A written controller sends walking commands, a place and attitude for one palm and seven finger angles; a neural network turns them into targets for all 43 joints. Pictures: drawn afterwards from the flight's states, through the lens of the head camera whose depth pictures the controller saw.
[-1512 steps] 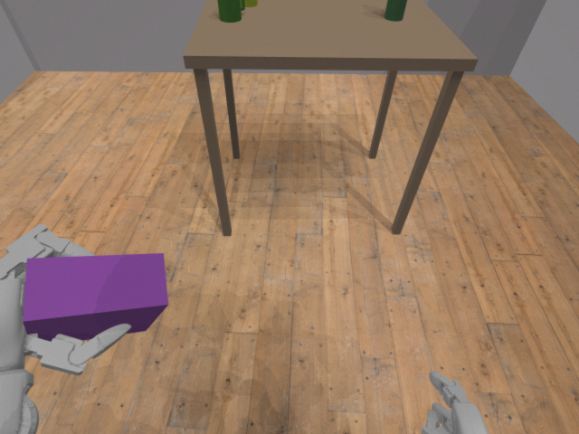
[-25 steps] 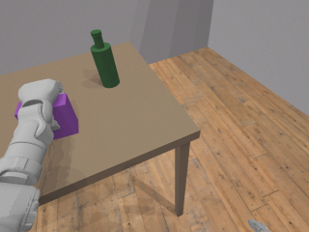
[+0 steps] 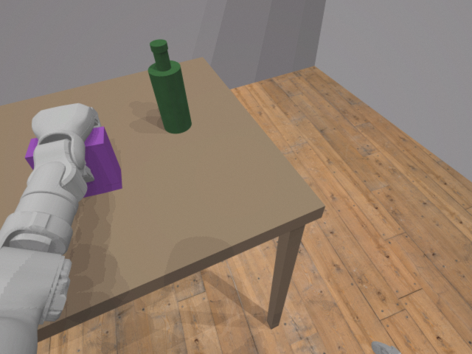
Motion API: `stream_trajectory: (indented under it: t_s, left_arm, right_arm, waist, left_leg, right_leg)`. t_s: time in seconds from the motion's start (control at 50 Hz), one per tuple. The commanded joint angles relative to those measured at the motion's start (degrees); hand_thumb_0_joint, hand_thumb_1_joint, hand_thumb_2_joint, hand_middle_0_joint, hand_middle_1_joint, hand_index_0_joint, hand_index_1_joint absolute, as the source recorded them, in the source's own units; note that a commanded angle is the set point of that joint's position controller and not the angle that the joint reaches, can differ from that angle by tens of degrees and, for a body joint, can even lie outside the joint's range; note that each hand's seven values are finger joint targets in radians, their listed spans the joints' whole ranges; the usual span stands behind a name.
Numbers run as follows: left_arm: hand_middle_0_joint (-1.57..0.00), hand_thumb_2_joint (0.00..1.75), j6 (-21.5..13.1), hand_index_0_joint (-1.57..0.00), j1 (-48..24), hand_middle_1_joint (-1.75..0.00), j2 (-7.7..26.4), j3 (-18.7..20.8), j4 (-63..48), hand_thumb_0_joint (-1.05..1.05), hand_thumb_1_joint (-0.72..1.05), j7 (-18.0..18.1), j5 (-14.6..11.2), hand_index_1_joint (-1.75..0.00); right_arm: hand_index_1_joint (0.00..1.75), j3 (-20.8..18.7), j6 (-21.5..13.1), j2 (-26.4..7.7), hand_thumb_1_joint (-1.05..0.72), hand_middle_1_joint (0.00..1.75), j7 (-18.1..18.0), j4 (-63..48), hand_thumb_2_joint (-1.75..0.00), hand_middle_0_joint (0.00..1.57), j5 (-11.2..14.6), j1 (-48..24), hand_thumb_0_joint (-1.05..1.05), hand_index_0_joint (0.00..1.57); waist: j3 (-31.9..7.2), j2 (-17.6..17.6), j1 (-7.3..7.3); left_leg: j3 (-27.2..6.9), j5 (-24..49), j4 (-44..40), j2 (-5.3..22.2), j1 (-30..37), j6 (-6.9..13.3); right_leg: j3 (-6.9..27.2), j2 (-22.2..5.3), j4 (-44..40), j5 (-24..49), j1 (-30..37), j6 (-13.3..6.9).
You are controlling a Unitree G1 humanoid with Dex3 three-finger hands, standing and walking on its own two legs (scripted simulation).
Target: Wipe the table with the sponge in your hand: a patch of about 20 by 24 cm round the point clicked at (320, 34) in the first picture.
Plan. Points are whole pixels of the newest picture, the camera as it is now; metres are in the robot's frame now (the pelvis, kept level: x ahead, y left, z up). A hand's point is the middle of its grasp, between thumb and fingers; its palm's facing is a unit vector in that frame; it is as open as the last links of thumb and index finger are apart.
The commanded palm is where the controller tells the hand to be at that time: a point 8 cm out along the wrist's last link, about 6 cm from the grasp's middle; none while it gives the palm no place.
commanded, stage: wipe forward along the third lane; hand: left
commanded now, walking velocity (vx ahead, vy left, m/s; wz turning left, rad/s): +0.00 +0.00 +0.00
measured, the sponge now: (83, 172) +0.41 +0.31 +0.09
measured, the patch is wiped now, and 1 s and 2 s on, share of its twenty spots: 1.00 1.00 1.00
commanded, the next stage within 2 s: wipe back along the third lane in 0.08 s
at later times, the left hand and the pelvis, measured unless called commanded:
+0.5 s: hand (76, 148) +0.43 +0.31 +0.14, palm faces +0.05 +0.02 -1.00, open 9.8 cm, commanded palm +0.38 +0.30 +0.15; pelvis +0.02 +0.03 +0.00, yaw -1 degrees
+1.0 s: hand (78, 163) +0.39 +0.29 +0.14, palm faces +0.12 -0.02 -0.99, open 9.8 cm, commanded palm +0.33 +0.27 +0.15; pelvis +0.04 +0.03 +0.00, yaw +1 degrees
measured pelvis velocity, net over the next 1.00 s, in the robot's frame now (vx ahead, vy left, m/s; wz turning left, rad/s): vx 0.04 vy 0.03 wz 0.01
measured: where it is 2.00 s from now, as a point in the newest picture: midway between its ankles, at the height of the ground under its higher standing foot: outside the picture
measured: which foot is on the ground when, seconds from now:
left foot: down 0.00-1.00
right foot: down 0.00-1.00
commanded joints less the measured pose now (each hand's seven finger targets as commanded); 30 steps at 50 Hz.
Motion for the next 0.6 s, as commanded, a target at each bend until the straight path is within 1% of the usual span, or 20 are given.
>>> stream_trajectory:
  t_s: [0.0, 0.02, 0.04, 0.06, 0.08, 0.1, 0.14, 0.16, 0.22, 0.24, 0.26, 0.28, 0.32, 0.34, 0.4, 0.42, 0.44, 0.54, 0.56, 0.58]
  left_arm:
    - [-1.20, 1.30, 0.54, -1.20, -11.42, -1.60, 12.71, 1.18, 0.85, 0.00, 0.10, 1.29, 3.44, -1.60]
    - [-1.20, 1.30, 0.37, -1.20, -11.89, -1.60, 10.82, -0.46, -0.06, 0.00, 0.10, 1.22, 3.47, -1.60]
    - [-1.20, 1.30, 0.05, -1.20, -11.78, -1.60, 12.03, 1.18, -0.01, 0.00, 0.10, 1.25, 3.62, -1.60]
    - [-1.20, 1.30, 0.08, -1.20, -11.11, -1.60, 11.22, 0.35, 0.49, 0.00, 0.10, 1.49, 3.53, -1.60]
    - [-1.20, 1.30, 0.24, -1.20, -11.82, -1.60, 11.96, 0.80, 1.11, 0.00, 0.10, 1.76, 3.80, -1.60]
    - [-1.20, 1.30, 0.27, -1.20, -13.73, -1.60, 10.52, -0.77, 0.73, 0.00, 0.10, 1.82, 3.86, -1.60]
    - [-1.20, 1.30, 0.22, -1.20, -14.86, -1.60, 12.44, 1.06, 0.90, 0.00, 0.10, 2.06, 3.51, -1.60]
    - [-1.20, 1.30, 0.32, -1.20, -13.98, -1.60, 12.33, 1.11, 2.14, 0.00, 0.10, 2.36, 3.60, -1.60]
    - [-1.20, 1.30, 0.55, -1.20, -7.84, -1.60, 7.19, -1.15, -1.65, 0.00, 0.10, 2.46, 2.36, -1.60]
    - [-1.20, 1.30, 0.53, -1.20, -6.81, -1.60, 7.03, -0.49, -3.37, 0.00, 0.10, 2.42, 1.95, -1.60]
    - [-1.20, 1.30, 0.92, -1.20, -4.37, -1.60, 5.04, -1.79, -3.94, 0.00, 0.10, 2.55, 1.76, -1.60]
    - [-1.20, 1.30, 1.45, -1.20, -2.84, -1.60, 2.68, -3.01, -6.27, 0.00, 0.10, 2.62, 0.95, -1.60]
    - [-1.20, 1.30, 2.89, -1.20, -1.14, -1.60, 2.93, -1.95, -9.32, 0.00, 0.10, 3.10, -0.42, -1.60]
    - [-1.20, 1.30, 3.56, -1.20, -0.92, -1.60, 1.72, -2.37, -11.09, 0.00, 0.10, 3.07, -1.51, -1.60]
    - [-1.20, 1.30, 7.36, -1.20, 1.81, -1.60, 1.93, -2.12, -13.21, 0.00, 0.10, 3.25, -3.00, -1.60]
    - [-1.20, 1.30, 8.68, -1.20, 1.16, -1.60, 0.11, -3.89, -15.23, 0.00, 0.10, 3.01, -3.56, -1.60]
    - [-1.20, 1.30, 9.78, -1.20, 0.46, -1.60, -0.37, -3.95, -16.46, 0.00, 0.10, 2.66, -4.10, -1.60]
    - [-1.20, 1.30, 14.63, -1.20, 5.50, -1.60, -2.51, -5.48, -22.27, 0.00, 0.10, 0.95, -4.37, -1.60]
    - [-1.20, 1.30, 15.14, -1.20, 6.95, -1.60, -4.35, -7.10, -23.44, 0.00, 0.10, 0.48, -4.65, -1.60]
    - [-1.20, 1.30, 15.63, -1.20, 8.02, -1.60, -3.89, -6.52, -24.69, 0.00, 0.10, 0.07, -4.79, -1.60]
  right_arm:
    - [0.30, -2.79, -1.25, -8.27, -0.90, 0.30, -0.31, -6.36, -0.90, 0.20, -0.03, -0.86, 0.00, 0.20]
    - [0.30, -2.83, -1.23, -8.13, -0.90, 0.30, -0.20, -6.68, -0.90, 0.20, -0.02, -0.99, 0.00, 0.20]
    - [0.30, -2.89, -1.27, -8.13, -0.90, 0.30, -0.13, -6.72, -0.90, 0.20, -0.15, -0.90, 0.00, 0.20]
    - [0.30, -2.95, -1.16, -8.20, -0.90, 0.30, -0.04, -6.60, -0.90, 0.20, -0.15, -0.74, 0.00, 0.20]
    - [0.30, -3.00, -0.94, -8.39, -0.90, 0.30, 0.02, -6.21, -0.90, 0.20, -0.12, -0.40, 0.00, 0.20]
    - [0.30, -2.95, -0.89, -8.30, -0.90, 0.30, 0.04, -6.29, -0.90, 0.20, -0.03, -0.40, 0.00, 0.20]
    - [0.30, -3.01, -0.99, -8.42, -0.90, 0.30, -0.02, -6.13, -0.90, 0.20, -0.14, -0.35, 0.00, 0.20]
    - [0.30, -3.19, -0.91, -8.57, -0.90, 0.30, -0.03, -5.71, -0.90, 0.20, -0.18, 0.25, 0.00, 0.20]
    - [0.30, -3.56, -0.88, -7.94, -0.90, 0.30, 0.67, -6.90, -0.90, 0.20, -0.08, -0.45, 0.00, 0.20]
    - [0.30, -3.53, -0.91, -7.83, -0.90, 0.30, 0.89, -7.24, -0.90, 0.20, -0.10, -0.99, 0.00, 0.20]
    - [0.30, -3.58, -0.82, -7.86, -0.90, 0.30, 1.19, -7.26, -0.90, 0.20, -0.01, -1.19, 0.00, 0.20]
    - [0.30, -3.67, -0.76, -7.77, -0.90, 0.30, 1.53, -7.67, -0.90, 0.20, 0.14, -1.88, 0.00, 0.20]
    - [0.30, -3.71, -0.60, -7.93, -0.90, 0.30, 1.83, -7.87, -0.90, 0.20, 0.27, -3.25, 0.00, 0.20]
    - [0.30, -3.49, -0.76, -7.64, -0.90, 0.30, 1.94, -8.53, -0.90, 0.20, 0.36, -4.43, 0.00, 0.20]
    - [0.30, -3.34, -0.53, -8.00, -0.90, 0.30, 2.15, -8.19, -0.90, 0.20, 0.78, -6.25, 0.00, 0.20]
    - [0.30, -3.04, -0.56, -7.77, -0.90, 0.30, 2.26, -8.71, -0.90, 0.20, 0.90, -7.25, 0.00, 0.20]
    - [0.30, -2.94, -0.72, -7.54, -0.90, 0.30, 2.26, -8.91, -0.90, 0.20, 1.07, -8.35, 0.00, 0.20]
    - [0.30, -2.52, -0.37, -7.31, -0.90, 0.30, 2.85, -10.14, -0.90, 0.20, 1.13, -10.96, 0.00, 0.20]
    - [0.30, -2.29, -0.44, -7.12, -0.90, 0.30, 3.00, -10.53, -0.90, 0.20, 1.11, -11.21, 0.00, 0.20]
    - [0.30, -2.27, -0.40, -7.18, -0.90, 0.30, 3.10, -10.68, -0.90, 0.20, 1.10, -11.57, 0.00, 0.20]
  waist:
    - [-7.81, -6.96, -0.32]
    - [-8.39, -6.14, -0.46]
    - [-8.85, -5.82, 0.04]
    - [-8.57, -6.14, -0.15]
    - [-7.88, -6.46, -0.61]
    - [-7.14, -6.36, -1.15]
    - [-7.59, -6.36, -0.62]
    - [-7.96, -6.74, -0.76]
    - [-11.37, -5.79, 0.77]
    - [-12.44, -5.09, 1.19]
    - [-11.42, -5.54, 1.10]
    - [-10.87, -5.73, 1.20]
    - [-9.89, -6.71, 1.42]
    - [-9.97, -6.86, 1.80]
    - [-8.30, -7.96, 1.80]
    - [-7.95, -7.05, 1.71]
    - [-7.81, -6.88, 1.64]
    - [-9.37, -5.32, 2.24]
    - [-9.20, -6.05, 2.11]
    - [-9.28, -6.64, 2.17]
  left_leg:
    - [1.15, 7.28, -3.25, -1.89, -0.42, 2.13]
    - [1.22, 7.99, -3.18, -1.94, 0.17, 2.13]
    - [0.63, 9.43, -3.54, -1.66, 0.25, 2.06]
    - [1.00, 9.50, -3.17, -1.75, 0.73, 2.17]
    - [0.95, 8.96, -3.12, -1.65, 0.58, 2.09]
    - [0.83, 8.03, -3.34, -1.71, 0.33, 2.05]
    - [0.33, 8.89, -3.94, -1.57, 0.25, 2.03]
    - [0.64, 9.29, -3.55, -1.60, 0.79, 2.07]
    - [0.80, 13.04, -3.11, -1.49, 3.04, 1.98]
    - [0.16, 14.78, -3.51, -1.11, 3.45, 1.78]
    - [0.33, 15.17, -3.15, -1.01, 3.98, 1.75]
    - [0.27, 15.31, -3.19, -0.90, 4.51, 1.75]
    - [0.15, 14.62, -3.59, -0.74, 4.91, 1.85]
    - [-0.30, 15.46, -4.12, -0.64, 4.66, 1.88]
    - [0.23, 14.18, -4.56, -0.72, 5.16, 1.96]
    - [0.30, 14.42, -4.79, -0.80, 5.61, 1.99]
    - [-0.24, 15.40, -5.08, -0.49, 5.83, 1.97]
    - [-0.37, 18.82, -4.35, -0.32, 8.48, 1.59]
    - [-0.43, 19.85, -3.89, -0.33, 9.09, 1.62]
    - [-0.53, 20.71, -3.56, -0.18, 9.41, 1.57]
  right_leg:
    - [1.56, -0.76, -3.92, 7.62, 8.18, -0.63]
    - [1.51, -0.72, -3.83, 8.39, 8.06, -0.70]
    - [1.32, -0.59, -3.85, 9.41, 8.09, -1.19]
    - [1.20, -0.57, -3.65, 9.44, 7.92, -0.94]
    - [1.14, -0.47, -3.75, 8.81, 7.15, -0.89]
    - [0.92, -0.51, -3.97, 7.67, 6.26, -0.85]
    - [0.92, -0.43, -4.43, 7.83, 6.47, -1.22]
    - [0.86, -0.37, -3.84, 8.18, 6.62, -1.08]
    - [0.67, -0.31, -3.32, 11.93, 8.87, -1.33]
    - [0.41, -0.25, -3.22, 13.04, 9.37, -1.77]
    - [0.22, -0.15, -2.82, 12.99, 8.81, -1.60]
    - [-0.03, -0.08, -2.93, 12.90, 8.35, -1.57]
    - [-0.06, -0.03, -3.48, 11.87, 8.41, -1.49]
    - [-0.21, -0.06, -3.64, 12.50, 9.04, -1.68]
    - [-0.45, -0.19, -3.88, 11.64, 9.61, -1.22]
    - [-0.61, -0.25, -3.99, 11.93, 9.70, -1.25]
    - [-0.89, -0.23, -4.04, 12.10, 9.52, -1.43]
    - [-1.36, -0.25, -2.94, 14.18, 10.73, -1.63]
    - [-1.63, -0.21, -2.38, 15.13, 10.93, -1.52]
    - [-1.69, -0.18, -2.15, 15.87, 10.97, -1.48]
